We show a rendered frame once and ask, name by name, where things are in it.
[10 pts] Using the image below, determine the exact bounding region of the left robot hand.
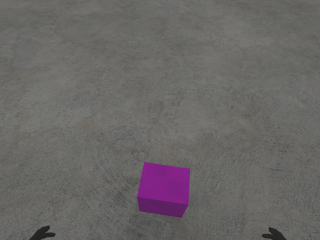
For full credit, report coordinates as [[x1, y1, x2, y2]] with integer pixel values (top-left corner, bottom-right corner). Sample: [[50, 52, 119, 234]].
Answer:
[[29, 225, 56, 240]]

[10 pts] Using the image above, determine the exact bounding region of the carton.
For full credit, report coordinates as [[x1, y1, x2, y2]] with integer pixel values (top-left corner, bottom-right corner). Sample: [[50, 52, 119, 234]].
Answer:
[[137, 162, 190, 218]]

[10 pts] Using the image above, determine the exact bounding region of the right robot hand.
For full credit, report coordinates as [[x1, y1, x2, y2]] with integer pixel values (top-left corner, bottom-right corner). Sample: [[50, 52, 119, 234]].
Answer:
[[262, 227, 286, 240]]

